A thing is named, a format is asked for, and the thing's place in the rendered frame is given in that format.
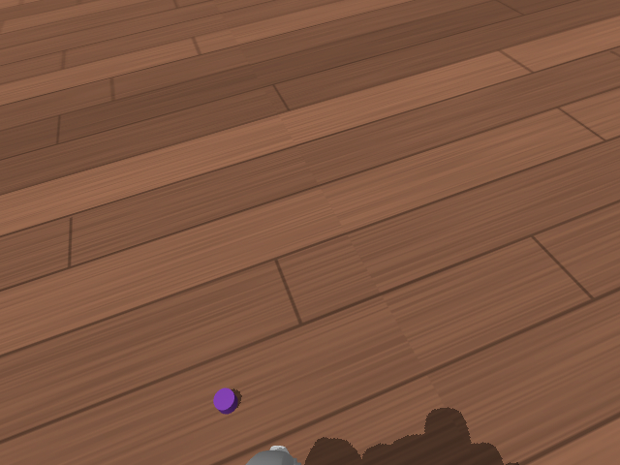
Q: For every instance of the tin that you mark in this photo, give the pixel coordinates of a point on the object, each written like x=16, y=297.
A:
x=225, y=401

